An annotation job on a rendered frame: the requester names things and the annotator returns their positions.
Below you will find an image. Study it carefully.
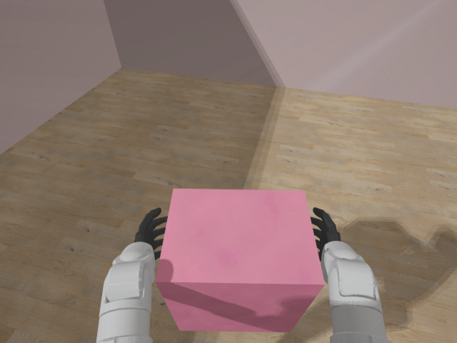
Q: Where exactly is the robot left hand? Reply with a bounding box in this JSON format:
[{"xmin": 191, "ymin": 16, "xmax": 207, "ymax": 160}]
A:
[{"xmin": 134, "ymin": 208, "xmax": 168, "ymax": 260}]

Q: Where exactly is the robot right hand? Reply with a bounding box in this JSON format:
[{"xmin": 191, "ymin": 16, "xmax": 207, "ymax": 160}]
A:
[{"xmin": 311, "ymin": 207, "xmax": 341, "ymax": 261}]

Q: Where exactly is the carton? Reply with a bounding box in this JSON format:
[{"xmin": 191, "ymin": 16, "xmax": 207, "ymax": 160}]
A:
[{"xmin": 155, "ymin": 189, "xmax": 325, "ymax": 332}]

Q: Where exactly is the right robot forearm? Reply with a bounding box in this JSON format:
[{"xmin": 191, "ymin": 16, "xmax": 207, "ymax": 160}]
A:
[{"xmin": 321, "ymin": 241, "xmax": 393, "ymax": 343}]

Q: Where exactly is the left robot forearm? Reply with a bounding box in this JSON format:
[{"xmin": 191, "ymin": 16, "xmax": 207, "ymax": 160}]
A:
[{"xmin": 96, "ymin": 242, "xmax": 155, "ymax": 343}]

